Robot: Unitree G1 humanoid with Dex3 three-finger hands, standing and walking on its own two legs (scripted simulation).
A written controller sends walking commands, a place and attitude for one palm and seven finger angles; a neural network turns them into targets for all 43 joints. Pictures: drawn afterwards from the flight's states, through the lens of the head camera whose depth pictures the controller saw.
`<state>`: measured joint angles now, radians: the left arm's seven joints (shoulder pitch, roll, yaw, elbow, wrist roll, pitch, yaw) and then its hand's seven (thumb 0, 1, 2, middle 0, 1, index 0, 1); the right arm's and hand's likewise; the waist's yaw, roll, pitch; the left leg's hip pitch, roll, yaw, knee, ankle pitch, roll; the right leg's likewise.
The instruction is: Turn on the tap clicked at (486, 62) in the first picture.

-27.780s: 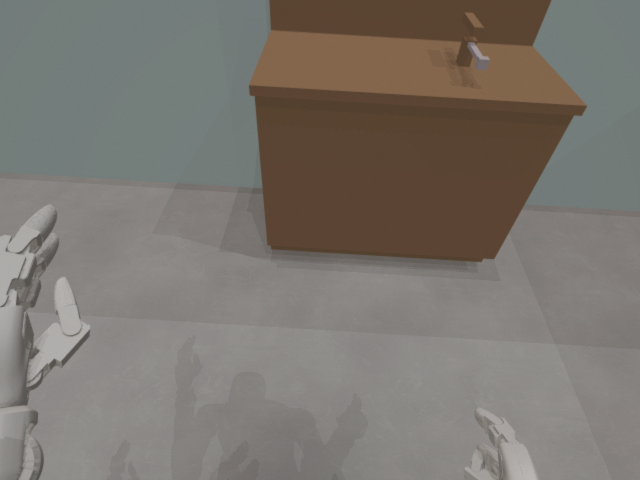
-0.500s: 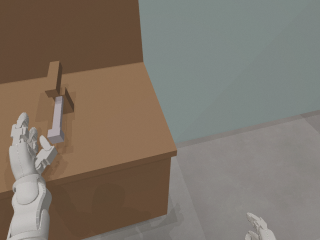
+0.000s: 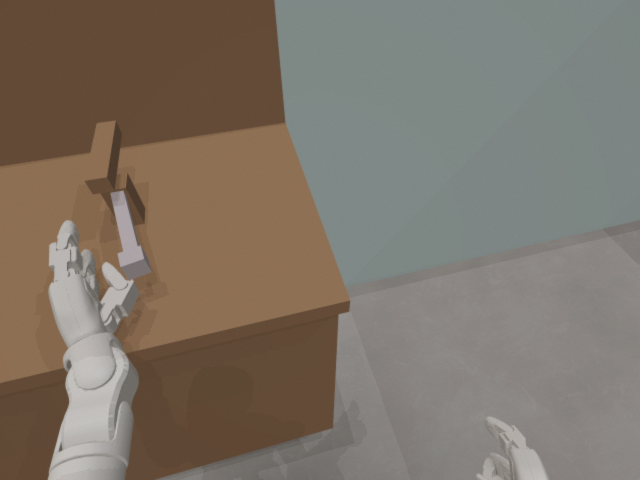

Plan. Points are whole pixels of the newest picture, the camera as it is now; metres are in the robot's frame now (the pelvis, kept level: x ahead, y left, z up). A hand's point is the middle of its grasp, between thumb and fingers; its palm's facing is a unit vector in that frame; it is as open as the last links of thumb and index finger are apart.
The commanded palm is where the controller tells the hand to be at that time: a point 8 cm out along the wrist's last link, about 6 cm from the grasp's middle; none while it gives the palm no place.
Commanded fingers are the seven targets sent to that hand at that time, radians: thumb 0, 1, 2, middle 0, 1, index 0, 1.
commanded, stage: push the lever round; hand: left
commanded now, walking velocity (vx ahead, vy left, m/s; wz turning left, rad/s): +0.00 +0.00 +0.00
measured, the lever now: (135, 262) +0.35 +0.26 +0.09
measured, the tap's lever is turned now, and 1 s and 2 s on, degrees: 12 38 67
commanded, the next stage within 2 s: none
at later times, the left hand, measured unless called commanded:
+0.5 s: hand (163, 277) +0.33 +0.22 +0.08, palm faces +0.66 -0.74 -0.07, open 7.7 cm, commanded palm +0.28 +0.24 +0.09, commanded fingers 0.00 0.90 0.90 -0.15 -0.15 -0.15 -0.15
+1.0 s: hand (199, 258) +0.36 +0.18 +0.09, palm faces +0.73 -0.68 -0.07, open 7.7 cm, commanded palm +0.31 +0.21 +0.09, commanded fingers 0.00 0.90 0.90 -0.15 -0.15 -0.15 -0.15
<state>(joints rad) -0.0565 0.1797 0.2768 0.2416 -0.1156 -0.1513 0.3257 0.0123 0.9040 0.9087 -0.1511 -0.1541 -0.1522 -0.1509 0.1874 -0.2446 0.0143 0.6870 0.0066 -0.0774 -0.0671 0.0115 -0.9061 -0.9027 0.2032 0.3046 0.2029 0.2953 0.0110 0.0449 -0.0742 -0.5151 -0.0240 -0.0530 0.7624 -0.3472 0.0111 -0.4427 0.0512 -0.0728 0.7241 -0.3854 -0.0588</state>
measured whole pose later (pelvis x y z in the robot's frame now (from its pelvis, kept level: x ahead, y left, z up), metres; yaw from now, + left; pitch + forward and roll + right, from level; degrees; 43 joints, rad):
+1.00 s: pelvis -0.01 +0.00 +0.00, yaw +0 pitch +5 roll -1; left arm -0.33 -0.02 0.13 0.40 0.04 -0.01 0.79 0.01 0.92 0.91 -0.15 -0.15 -0.15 -0.15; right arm 0.11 -0.19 0.00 0.73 -0.04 0.08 -0.03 0.01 -0.91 -0.90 0.20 0.30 0.20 0.30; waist 0.00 0.04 -0.10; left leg -0.53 -0.03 -0.06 0.78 -0.34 0.01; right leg -0.46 0.05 -0.08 0.74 -0.38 -0.06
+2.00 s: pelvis +0.00 -0.02 -0.01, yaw +1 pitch +12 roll +0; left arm -0.71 -0.03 0.32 0.76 0.12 0.00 0.96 0.01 0.93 0.92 -0.15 -0.15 -0.15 -0.15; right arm 0.20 -0.20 -0.03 0.79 -0.10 0.04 0.04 0.01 -0.91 -0.90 0.20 0.30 0.20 0.29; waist -0.07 0.05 -0.14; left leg -0.67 -0.02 -0.08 0.82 -0.36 -0.03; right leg -0.60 0.06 -0.11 0.80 -0.42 -0.09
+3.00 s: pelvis +0.01 -0.01 +0.00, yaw +1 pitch +10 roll +0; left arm -0.71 -0.04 0.32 0.72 0.10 0.08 0.95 0.02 0.90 0.90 -0.15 -0.15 -0.15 -0.15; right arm 0.20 -0.20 -0.03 0.78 -0.10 0.05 0.05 0.01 -0.91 -0.90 0.20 0.30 0.20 0.29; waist -0.06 0.05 -0.14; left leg -0.59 -0.02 -0.06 0.76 -0.34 -0.01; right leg -0.52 0.06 -0.09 0.74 -0.39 -0.08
